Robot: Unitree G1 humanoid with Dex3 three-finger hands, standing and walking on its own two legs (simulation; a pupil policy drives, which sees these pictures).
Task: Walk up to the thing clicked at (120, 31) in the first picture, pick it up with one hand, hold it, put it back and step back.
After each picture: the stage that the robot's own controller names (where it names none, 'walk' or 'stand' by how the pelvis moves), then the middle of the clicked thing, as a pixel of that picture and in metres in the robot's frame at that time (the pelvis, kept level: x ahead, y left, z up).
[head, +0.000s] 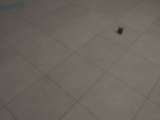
stand; (120, 29) +1.71 -0.51 -0.72
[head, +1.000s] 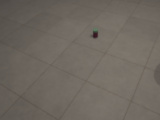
walk; (95, 33) +1.64 -0.05 -0.70
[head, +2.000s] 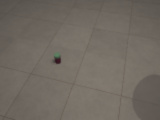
walk; (57, 58) +1.11 +0.32 -0.71
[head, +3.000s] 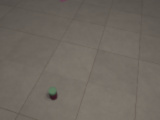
walk; (53, 93) +0.67 +0.24 -0.70
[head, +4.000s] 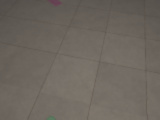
walk; out of the picture +0.40 +0.23 -0.69
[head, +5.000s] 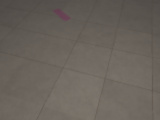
stand; out of the picture +0.35 +0.22 -0.72
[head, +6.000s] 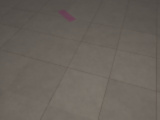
stand; out of the picture +0.37 +0.21 -0.73
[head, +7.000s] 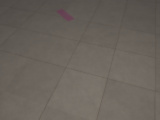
stand; out of the picture +0.36 +0.22 -0.73
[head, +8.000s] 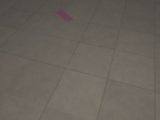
stand; out of the picture +0.36 +0.22 -0.73
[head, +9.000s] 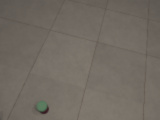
go down; (43, 107) +0.39 +0.22 -0.61
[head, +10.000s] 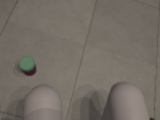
go down; (28, 66) +0.44 +0.23 -0.32
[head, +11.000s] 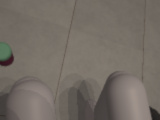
close in; (3, 55) +0.44 +0.25 -0.26
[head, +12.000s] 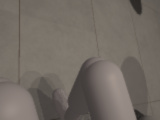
close; out of the picture +0.43 +0.28 -0.22
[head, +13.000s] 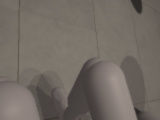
lift; out of the picture +0.42 +0.28 -0.23
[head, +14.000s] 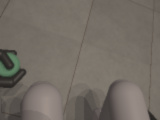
lift; (8, 68) +0.35 +0.26 -0.09
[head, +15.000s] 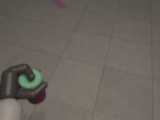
hold; (33, 87) +0.33 +0.18 +0.03
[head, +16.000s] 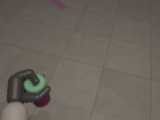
hold; (38, 91) +0.33 +0.17 -0.01
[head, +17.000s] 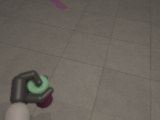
hold; (41, 92) +0.33 +0.16 -0.01
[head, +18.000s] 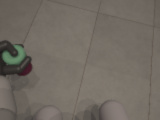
crouch; (19, 61) +0.43 +0.21 -0.08
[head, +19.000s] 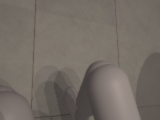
lower; out of the picture +0.47 +0.28 -0.20
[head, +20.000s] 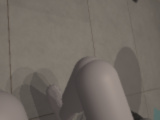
lower; out of the picture +0.45 +0.30 -0.24
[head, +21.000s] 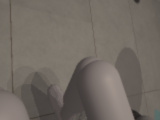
lower; out of the picture +0.46 +0.30 -0.24
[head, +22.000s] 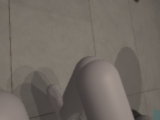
lower; out of the picture +0.46 +0.30 -0.24
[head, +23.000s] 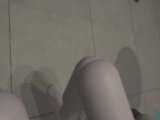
loosen; out of the picture +0.46 +0.29 -0.24
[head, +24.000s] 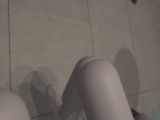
withdraw; out of the picture +0.45 +0.28 -0.24
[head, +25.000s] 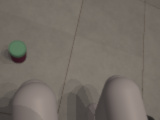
walk; (18, 52) +0.47 +0.23 -0.28
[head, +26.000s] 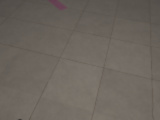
stand; out of the picture +0.41 +0.18 -0.64
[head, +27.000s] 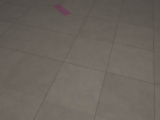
stand; out of the picture +0.41 +0.19 -0.67
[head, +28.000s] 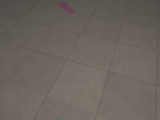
stand; out of the picture +0.42 +0.19 -0.68
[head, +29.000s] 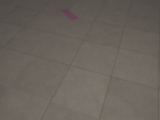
walk; out of the picture +0.42 +0.18 -0.72
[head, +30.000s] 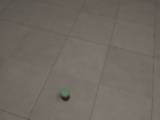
walk; (65, 95) +0.55 +0.14 -0.69
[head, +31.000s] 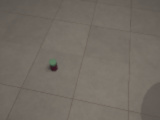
walk; (53, 65) +0.84 +0.27 -0.69
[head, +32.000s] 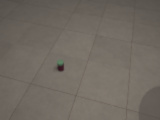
stand; (60, 65) +1.03 +0.22 -0.71
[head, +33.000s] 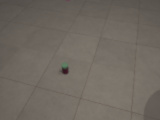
stand; (65, 68) +1.03 +0.20 -0.73
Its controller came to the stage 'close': yes
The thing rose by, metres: 0.71
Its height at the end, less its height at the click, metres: +0.00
